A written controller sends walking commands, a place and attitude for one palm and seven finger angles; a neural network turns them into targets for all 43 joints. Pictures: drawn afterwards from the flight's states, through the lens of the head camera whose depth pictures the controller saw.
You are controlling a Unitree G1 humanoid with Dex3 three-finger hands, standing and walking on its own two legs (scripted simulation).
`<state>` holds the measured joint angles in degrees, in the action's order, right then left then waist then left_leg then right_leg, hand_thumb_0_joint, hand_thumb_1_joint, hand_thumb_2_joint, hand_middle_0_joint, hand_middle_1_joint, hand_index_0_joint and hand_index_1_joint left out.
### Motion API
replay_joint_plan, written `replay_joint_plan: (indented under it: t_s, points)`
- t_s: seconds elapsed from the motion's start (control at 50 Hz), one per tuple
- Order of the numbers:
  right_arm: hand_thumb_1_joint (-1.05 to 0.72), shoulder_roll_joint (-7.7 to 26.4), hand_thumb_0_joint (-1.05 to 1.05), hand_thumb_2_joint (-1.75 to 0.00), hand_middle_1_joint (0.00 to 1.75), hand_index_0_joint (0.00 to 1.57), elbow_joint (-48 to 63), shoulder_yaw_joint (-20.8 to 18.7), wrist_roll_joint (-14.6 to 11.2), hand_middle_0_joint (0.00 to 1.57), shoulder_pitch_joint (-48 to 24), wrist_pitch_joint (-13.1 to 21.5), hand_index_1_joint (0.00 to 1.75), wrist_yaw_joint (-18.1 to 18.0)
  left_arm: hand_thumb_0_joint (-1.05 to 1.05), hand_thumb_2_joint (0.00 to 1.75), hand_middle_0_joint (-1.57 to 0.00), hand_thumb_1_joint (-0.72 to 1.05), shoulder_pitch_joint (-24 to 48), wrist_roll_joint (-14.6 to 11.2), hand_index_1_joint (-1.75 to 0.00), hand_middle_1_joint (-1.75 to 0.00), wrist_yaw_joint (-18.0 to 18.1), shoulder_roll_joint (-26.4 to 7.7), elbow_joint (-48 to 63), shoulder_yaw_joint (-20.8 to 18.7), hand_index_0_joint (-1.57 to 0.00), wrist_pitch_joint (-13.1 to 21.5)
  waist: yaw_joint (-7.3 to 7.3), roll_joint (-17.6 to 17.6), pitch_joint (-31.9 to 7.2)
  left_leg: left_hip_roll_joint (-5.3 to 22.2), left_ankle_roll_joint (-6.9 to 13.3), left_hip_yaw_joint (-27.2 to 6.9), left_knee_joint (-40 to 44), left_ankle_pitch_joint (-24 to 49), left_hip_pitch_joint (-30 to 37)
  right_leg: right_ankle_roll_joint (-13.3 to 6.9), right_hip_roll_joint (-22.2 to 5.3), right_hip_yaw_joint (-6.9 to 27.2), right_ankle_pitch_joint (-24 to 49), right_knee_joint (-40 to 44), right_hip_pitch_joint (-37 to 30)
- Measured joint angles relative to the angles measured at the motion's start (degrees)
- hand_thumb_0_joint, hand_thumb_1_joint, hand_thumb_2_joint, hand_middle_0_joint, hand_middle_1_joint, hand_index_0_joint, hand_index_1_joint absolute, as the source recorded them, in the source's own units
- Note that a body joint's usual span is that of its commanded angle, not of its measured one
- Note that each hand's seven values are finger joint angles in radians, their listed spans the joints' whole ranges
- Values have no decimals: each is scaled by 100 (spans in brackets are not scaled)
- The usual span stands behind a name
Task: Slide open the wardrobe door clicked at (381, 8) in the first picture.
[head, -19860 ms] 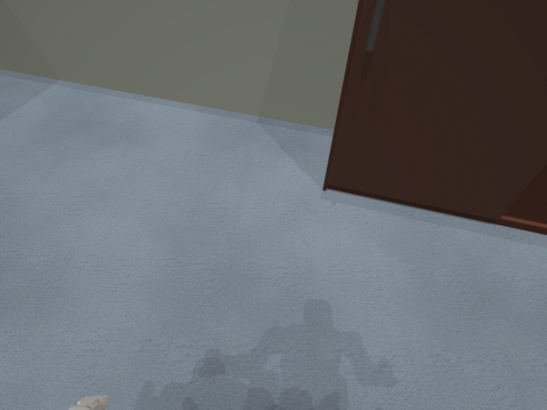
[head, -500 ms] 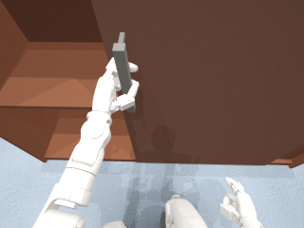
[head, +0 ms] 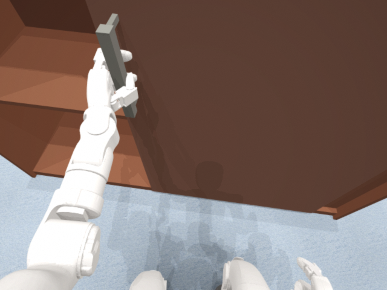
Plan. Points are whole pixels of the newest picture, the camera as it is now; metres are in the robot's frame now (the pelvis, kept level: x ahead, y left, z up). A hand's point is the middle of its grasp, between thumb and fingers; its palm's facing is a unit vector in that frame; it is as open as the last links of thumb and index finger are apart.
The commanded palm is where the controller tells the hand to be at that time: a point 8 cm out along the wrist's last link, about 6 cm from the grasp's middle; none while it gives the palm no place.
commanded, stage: stop walking and hold the door there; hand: left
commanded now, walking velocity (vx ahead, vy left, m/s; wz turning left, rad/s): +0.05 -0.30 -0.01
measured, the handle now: (123, 72) +0.49 +0.23 +0.11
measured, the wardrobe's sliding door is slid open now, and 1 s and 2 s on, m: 0.66 0.66 0.66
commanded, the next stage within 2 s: none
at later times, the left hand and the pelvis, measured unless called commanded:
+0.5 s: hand (132, 88) +0.45 +0.20 +0.11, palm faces +0.47 -0.85 -0.24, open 6.3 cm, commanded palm +0.41 +0.22 +0.11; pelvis +0.04 -0.10 -0.01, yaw -1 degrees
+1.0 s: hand (132, 87) +0.45 +0.20 +0.12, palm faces +0.47 -0.85 -0.23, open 6.3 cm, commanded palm +0.41 +0.22 +0.11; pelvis +0.02 -0.10 +0.01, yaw -6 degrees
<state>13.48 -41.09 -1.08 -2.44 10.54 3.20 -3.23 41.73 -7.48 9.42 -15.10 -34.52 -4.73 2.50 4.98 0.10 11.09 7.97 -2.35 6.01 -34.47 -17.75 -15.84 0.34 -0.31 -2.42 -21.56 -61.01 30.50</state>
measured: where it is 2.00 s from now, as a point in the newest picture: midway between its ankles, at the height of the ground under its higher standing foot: outside the picture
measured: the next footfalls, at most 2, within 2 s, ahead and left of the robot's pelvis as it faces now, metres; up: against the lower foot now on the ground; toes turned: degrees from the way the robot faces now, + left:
right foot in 0.18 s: +0.11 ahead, -0.26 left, +0.00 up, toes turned -7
left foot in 0.44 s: +0.10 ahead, -0.01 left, +0.00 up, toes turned +5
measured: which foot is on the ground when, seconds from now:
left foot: down 0.00-0.18, up 0.20-0.42, down 0.44-1.00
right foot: up 0.00-0.16, down 0.18-0.46, up 0.48-0.70, down 0.72-1.00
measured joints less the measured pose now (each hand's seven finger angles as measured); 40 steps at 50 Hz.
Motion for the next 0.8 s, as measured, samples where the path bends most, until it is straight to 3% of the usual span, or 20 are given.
replay_joint_plan:
  t_s: [0.1,0.14,0.18,0.22,0.28,0.32,0.38,0.44,0.48,0.52,0.6,0.7,0.74,0.8]
  points:
    - [-90,-127,1,-90,30,20,236,52,-27,20,12,-44,30,103,4,85,-29,75,-84,-141,-140,-127,-101,-240,109,-231,-19,19,224,-239,85,579,-362,-200,383,197,177,103,-349,-3,180,824,-192]
    - [-90,-164,1,-90,30,20,280,147,-9,20,-108,-125,30,116,2,85,-32,71,-317,80,-140,-126,-397,-546,37,-642,-21,253,148,-285,41,791,-486,-221,359,166,208,134,-338,-45,347,1558,-461]
    - [-90,-191,1,-90,30,20,412,196,-45,21,-104,-143,30,123,-2,84,-35,67,-563,307,-140,-128,-533,-994,-83,-904,-23,339,14,-238,-91,887,-466,-233,-52,-29,75,96,-394,-137,1237,2632,-928]
    - [-90,-32,1,-90,30,20,394,177,-57,21,-275,-137,30,84,-5,83,-37,63,-796,485,-139,-130,-555,-1234,-231,-1316,-25,401,-235,-372,-134,726,-223,-514,-1116,-628,-340,239,-415,-212,835,2488,-934]
    - [-90,328,1,-90,30,20,239,56,-105,21,-520,-104,30,-126,-6,83,-37,62,-973,385,-138,-127,-464,-1179,-409,-1792,-29,301,-497,-538,-99,-77,-29,-632,-2417,-1504,-837,238,-523,-176,493,2280,-881]
    - [-90,509,1,-90,30,20,135,15,-103,20,-537,-56,30,-231,-5,83,-36,61,-968,430,-138,-125,-397,-1090,-531,-1959,-31,234,-569,-476,-133,-509,14,-385,-2414,-1653,-933,244,-635,-145,545,2387,-946]
    - [-90,667,1,-90,30,20,37,-2,-72,20,-437,-59,30,-297,-5,84,-36,61,-928,554,-138,-126,-317,-1056,-736,-1984,-33,270,-648,-319,-285,-844,10,-78,-1591,-1300,-823,242,-713,-188,629,2583,-1059]
    - [-90,781,1,-90,30,20,74,-33,-56,20,-199,-114,30,-305,-4,84,-36,60,-900,647,-138,-128,-256,-1064,-825,-1799,-34,285,-673,-271,-505,-802,-1,65,-240,73,-377,268,-626,-306,604,2589,-1115]
    - [-90,754,1,-90,30,20,115,-107,-76,20,-69,-133,30,-291,-4,83,-35,61,-885,622,-138,-130,-189,-1105,-802,-1593,-33,275,-615,-189,-576,-746,442,140,-148,225,-320,249,-554,-266,248,2356,-1040]
    - [-90,646,1,-90,30,20,176,-101,-54,20,37,-109,30,-240,-4,82,-33,64,-940,591,-136,-130,-121,-1167,-797,-1486,-30,267,-511,-95,-613,-682,616,265,-94,86,-246,136,-411,-123,-452,1740,-862]
    - [-90,422,1,-90,30,20,279,56,-23,20,255,48,30,-175,-3,80,-29,66,-1085,507,-135,-128,-139,-1269,-837,-1572,-28,207,-527,-110,-659,-538,584,351,304,242,-49,101,-189,-221,-440,1315,-880]
    - [-90,176,1,-90,30,20,304,300,16,20,475,126,30,-141,-3,78,-28,67,-1145,404,-135,-125,-178,-1491,-975,-1750,-28,125,-560,-26,-713,-500,500,498,456,345,-20,75,-124,-335,190,2502,-1426]
    - [-90,140,1,-90,30,20,282,377,38,20,500,114,30,-137,-3,79,-29,67,-1151,400,-135,-124,-190,-1597,-1049,-1861,-27,121,-581,2,-722,-483,461,564,299,274,-115,-35,-114,-307,523,3021,-1641]
    - [-90,185,1,-90,30,20,181,380,15,21,443,38,30,-203,-3,79,-30,66,-1136,406,-135,-123,-156,-1627,-1259,-2080,-27,198,-709,-154,-690,-387,403,509,210,284,-210,-156,-14,-326,497,3080,-1611]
